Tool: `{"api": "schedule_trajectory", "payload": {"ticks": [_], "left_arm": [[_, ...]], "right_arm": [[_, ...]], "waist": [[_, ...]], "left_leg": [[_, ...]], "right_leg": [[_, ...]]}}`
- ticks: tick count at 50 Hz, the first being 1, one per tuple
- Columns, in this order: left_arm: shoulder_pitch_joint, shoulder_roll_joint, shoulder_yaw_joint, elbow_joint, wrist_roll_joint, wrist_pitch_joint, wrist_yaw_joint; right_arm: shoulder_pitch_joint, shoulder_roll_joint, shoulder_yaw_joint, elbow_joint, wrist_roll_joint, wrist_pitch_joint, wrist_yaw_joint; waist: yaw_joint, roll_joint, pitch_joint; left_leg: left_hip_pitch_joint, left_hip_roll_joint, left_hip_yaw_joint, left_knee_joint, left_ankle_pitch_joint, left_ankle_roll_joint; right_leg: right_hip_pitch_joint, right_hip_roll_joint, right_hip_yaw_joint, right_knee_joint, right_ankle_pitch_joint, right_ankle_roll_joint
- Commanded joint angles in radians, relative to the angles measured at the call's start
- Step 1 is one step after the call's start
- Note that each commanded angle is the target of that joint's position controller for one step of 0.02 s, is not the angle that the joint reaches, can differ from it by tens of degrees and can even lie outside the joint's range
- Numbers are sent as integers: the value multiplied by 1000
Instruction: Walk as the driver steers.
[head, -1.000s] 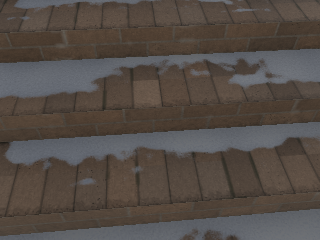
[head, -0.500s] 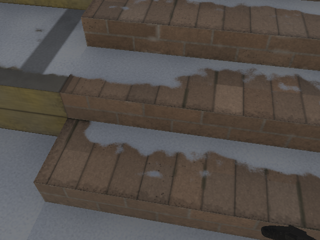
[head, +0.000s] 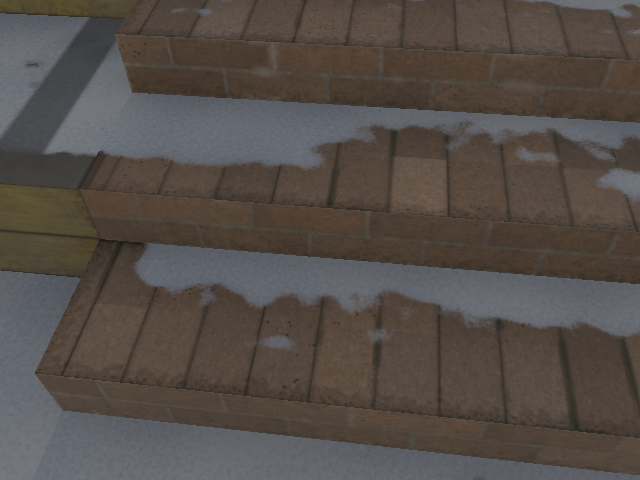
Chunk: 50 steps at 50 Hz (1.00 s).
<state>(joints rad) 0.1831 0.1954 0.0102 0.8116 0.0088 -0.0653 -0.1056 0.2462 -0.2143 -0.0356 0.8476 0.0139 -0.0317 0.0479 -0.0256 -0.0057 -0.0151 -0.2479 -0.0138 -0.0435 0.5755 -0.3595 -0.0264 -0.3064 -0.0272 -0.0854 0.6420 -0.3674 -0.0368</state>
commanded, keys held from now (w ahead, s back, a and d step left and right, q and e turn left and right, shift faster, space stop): no key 0.72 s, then w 0.12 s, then no key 0.16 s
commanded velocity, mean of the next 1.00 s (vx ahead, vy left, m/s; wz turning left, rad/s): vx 0.04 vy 0.00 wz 0.01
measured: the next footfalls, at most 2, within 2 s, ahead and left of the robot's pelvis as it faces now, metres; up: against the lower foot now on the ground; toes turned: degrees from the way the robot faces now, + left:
left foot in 1.96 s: +0.35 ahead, +0.11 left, +0.15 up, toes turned +4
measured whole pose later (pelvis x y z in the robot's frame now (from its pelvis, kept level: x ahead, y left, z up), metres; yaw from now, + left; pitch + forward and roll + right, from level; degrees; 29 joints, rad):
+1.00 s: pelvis +0.03 +0.02 +0.01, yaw +0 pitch +1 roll -1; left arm 0.41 0.19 0.00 1.02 0.01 -0.03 0.00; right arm 0.25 -0.20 -0.04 0.95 0.00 -0.05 0.06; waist 0.01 0.00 -0.03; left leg -0.26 0.04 0.05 0.55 -0.27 0.00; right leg -0.17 -0.02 -0.09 0.47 -0.31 -0.02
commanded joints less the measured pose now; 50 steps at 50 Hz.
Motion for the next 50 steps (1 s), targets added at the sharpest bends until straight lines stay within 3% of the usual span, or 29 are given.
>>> {"api": "schedule_trajectory", "payload": {"ticks": [1, 8, 36, 37, 39, 40, 41, 42, 43, 44, 45, 46, 47, 48, 49, 50], "left_arm": [[13, 100, 23, -43, 0, -9, 2], [38, 111, 25, -9, 6, -6, 6], [150, 77, 2, 112, 4, 8, 11], [178, 78, 5, 125, 6, 11, 13], [245, 157, 39, 145, 39, 17, 34], [291, 175, 50, 161, 56, 14, 51], [355, 176, 55, 186, 58, 11, 72], [372, 159, 47, 194, 53, 8, 93], [360, 137, 39, 181, 49, -1, 112], [285, 114, 31, 153, 45, -14, 129], [190, 85, 17, 121, 39, -25, 145], [79, 57, -1, 92, 19, -25, 150], [-17, 72, -7, 84, -4, -12, 146], [-75, 104, -13, 84, -26, 13, 127], [-1, 151, 2, 110, -11, 36, 97], [129, 173, 14, 162, 9, 51, 66]], "right_arm": [[-5, -87, -15, -44, -1, -12, -2], [-11, -83, -10, -22, -7, -13, 2], [6, -64, 5, 97, -14, -6, 10], [32, -67, 3, 111, -17, -2, 9], [45, -117, -21, 107, -50, 3, -6], [20, -112, -27, 92, -66, 2, -18], [-11, -80, -24, 75, -71, -4, -31], [-36, -48, -16, 62, -72, -15, -44], [-55, -36, -14, 55, -64, -24, -56], [-64, -23, -12, 38, -57, -30, -59], [-82, -15, -13, 18, -56, -32, -52], [-58, 6, -9, 23, -61, -22, -34], [12, 51, 2, 49, -53, -16, -8], [77, 63, 4, 84, -14, -21, 26], [112, 23, 0, 116, 21, -28, 42], [131, -17, -6, 111, 19, -37, 40]], "waist": [[11, -25, -35], [10, -19, -20], [5, 1, 9], [9, -2, 17], [43, -47, 87], [68, -82, 111], [100, -134, 99], [115, -156, 111], [125, -144, 110], [94, -124, 77], [58, -86, 58], [6, -44, 47], [-65, -16, 51], [-121, 21, 53], [-81, -8, 36], [-49, -30, 10]], "left_leg": [[-118, 10, 15, -98, 150, 24], [-104, 11, 28, -100, 133, 26], [-87, 26, 43, -111, 142, 33], [-93, 26, 43, -120, 69, 38], [-181, 10, 49, -80, -178, 76], [-265, 10, 44, -18, -201, 94], [-351, 11, 55, 92, -146, 99], [-391, 37, 49, 214, -58, 104], [-404, 62, 18, 372, -83, 99], [-357, 72, 16, 468, -137, 96], [-314, 84, 22, 417, -213, 87], [-163, 93, 49, 272, -244, 65], [45, 80, 82, 107, -102, 35], [192, 32, 139, -118, 119, 7], [270, -13, 166, -177, 253, -7], [307, -10, 159, -174, 340, 10]], "right_leg": [[158, -54, 58, -86, 411, -3], [138, -39, 55, -112, 362, -11], [123, -16, 48, -167, 314, -25], [123, -20, 53, -190, 194, -32], [101, -85, 157, -289, -238, -122], [130, -167, 285, -350, -371, -189], [200, -270, 441, -420, -442, -263], [194, -365, 565, -476, -426, -319], [166, -407, 597, -521, -329, -339], [139, -376, 521, -524, -234, -298], [136, -312, 396, -513, -146, -225], [63, -225, 263, -479, -41, -154], [-70, -137, 151, -410, 92, -116], [-137, -77, 70, -328, 191, -101], [-143, -89, 65, -296, 313, -105], [-109, -106, 69, -254, 376, -105]]}}
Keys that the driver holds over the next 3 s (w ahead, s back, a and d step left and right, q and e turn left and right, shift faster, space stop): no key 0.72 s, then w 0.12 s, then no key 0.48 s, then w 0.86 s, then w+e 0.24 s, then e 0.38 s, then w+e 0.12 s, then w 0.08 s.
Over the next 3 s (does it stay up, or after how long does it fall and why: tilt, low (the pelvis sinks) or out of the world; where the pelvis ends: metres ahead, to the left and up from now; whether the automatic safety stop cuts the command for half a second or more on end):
stays up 0.64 -0.02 0.29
